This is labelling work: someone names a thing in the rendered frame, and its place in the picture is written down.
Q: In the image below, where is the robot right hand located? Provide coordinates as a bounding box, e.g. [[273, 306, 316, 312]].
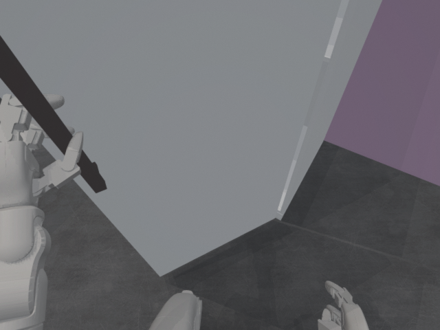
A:
[[318, 280, 369, 330]]

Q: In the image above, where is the fridge door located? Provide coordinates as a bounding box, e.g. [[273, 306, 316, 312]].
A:
[[0, 0, 341, 276]]

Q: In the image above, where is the robot left thigh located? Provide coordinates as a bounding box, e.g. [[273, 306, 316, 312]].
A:
[[149, 293, 202, 330]]

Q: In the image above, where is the robot left forearm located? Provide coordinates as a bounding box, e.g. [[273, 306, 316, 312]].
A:
[[0, 206, 52, 330]]

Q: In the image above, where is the handle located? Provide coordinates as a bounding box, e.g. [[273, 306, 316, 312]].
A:
[[0, 36, 107, 193]]

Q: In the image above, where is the robot left hand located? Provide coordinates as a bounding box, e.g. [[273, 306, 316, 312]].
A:
[[0, 94, 83, 209]]

